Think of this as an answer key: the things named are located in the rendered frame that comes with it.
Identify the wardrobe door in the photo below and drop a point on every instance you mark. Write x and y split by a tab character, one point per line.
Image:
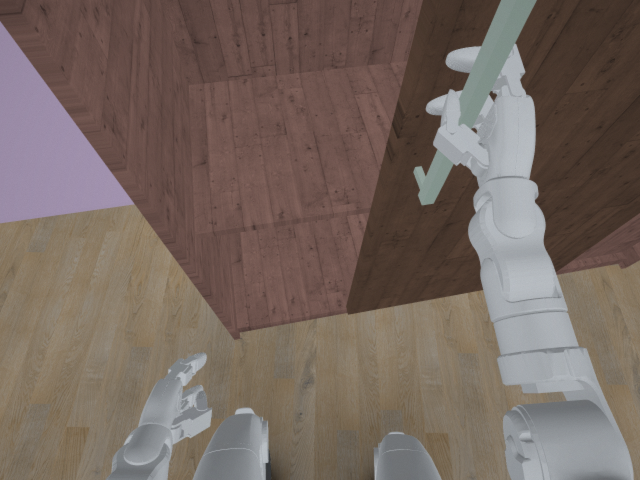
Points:
620	240
582	70

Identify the right robot hand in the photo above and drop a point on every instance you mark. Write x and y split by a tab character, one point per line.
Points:
506	126

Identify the handle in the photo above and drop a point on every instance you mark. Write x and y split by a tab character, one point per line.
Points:
508	22

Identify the robot left thigh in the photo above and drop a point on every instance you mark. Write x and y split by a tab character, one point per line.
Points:
237	450

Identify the robot right thigh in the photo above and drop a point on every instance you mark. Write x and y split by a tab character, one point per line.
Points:
403	457

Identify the left robot forearm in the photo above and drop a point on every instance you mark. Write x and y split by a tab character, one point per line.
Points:
145	455

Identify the robot thigh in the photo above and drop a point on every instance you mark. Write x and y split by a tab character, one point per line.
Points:
237	450
403	457

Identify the left robot hand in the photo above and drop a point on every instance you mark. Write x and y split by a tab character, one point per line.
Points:
169	407

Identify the right robot forearm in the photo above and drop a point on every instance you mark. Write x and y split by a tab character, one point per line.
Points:
537	343

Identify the robot right upper arm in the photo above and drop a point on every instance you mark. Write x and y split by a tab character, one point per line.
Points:
567	440

